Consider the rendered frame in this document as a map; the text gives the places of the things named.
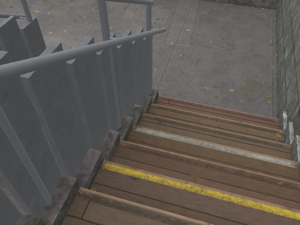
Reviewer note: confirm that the stairs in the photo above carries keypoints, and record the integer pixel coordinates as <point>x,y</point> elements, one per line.
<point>188,163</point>

